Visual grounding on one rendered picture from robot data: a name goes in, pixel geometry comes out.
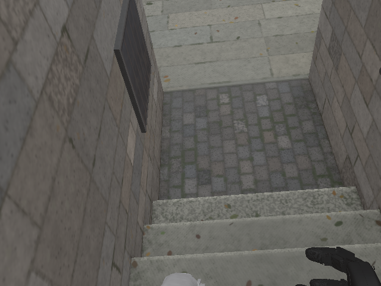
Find stairs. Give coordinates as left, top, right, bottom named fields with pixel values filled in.
left=129, top=186, right=381, bottom=286

